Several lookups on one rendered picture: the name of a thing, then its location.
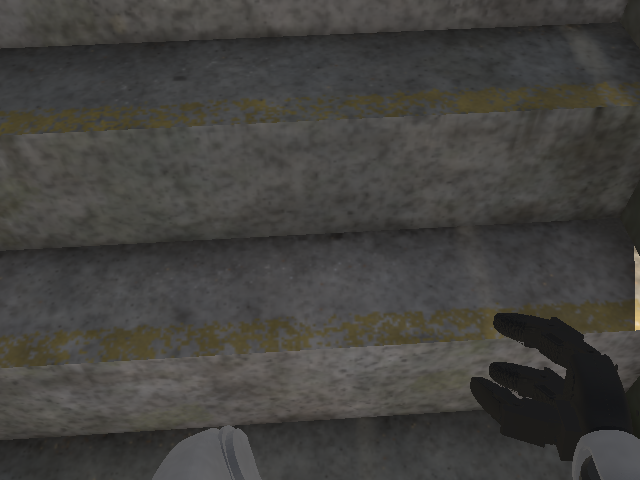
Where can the robot right forearm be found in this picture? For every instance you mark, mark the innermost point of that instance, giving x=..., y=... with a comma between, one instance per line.
x=607, y=455

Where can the robot left thigh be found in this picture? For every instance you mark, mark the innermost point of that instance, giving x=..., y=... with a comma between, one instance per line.
x=212, y=454

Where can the robot right hand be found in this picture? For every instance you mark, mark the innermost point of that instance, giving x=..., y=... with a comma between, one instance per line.
x=561, y=411

